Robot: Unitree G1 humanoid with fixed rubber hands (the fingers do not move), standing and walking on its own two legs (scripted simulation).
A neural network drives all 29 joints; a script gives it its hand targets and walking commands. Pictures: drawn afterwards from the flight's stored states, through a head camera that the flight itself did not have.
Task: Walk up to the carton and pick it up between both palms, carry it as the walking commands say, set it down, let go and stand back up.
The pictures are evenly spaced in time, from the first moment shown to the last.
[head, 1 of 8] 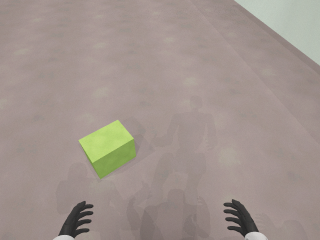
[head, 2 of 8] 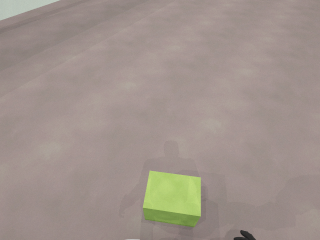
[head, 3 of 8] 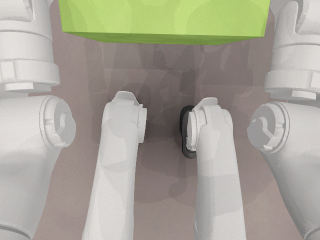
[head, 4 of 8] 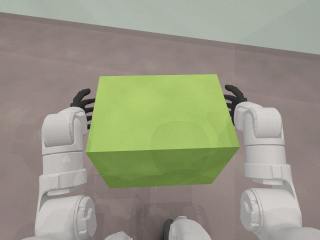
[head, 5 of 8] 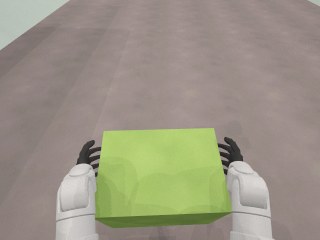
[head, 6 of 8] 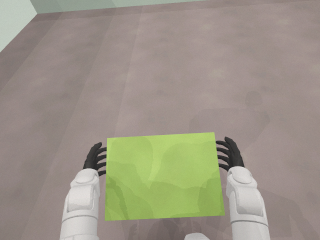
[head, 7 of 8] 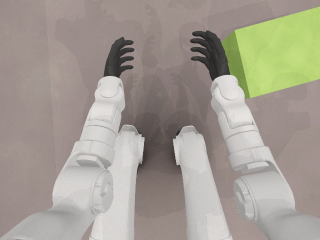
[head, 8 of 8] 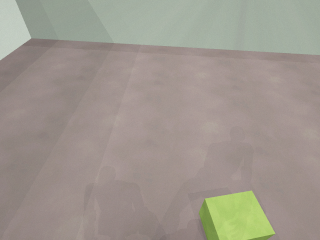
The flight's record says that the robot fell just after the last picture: no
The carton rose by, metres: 0.72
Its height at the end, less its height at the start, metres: -0.01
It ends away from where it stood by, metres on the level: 4.50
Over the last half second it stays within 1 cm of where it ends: yes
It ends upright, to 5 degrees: no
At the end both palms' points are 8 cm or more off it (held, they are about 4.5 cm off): yes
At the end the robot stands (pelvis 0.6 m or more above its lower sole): yes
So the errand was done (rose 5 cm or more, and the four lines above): no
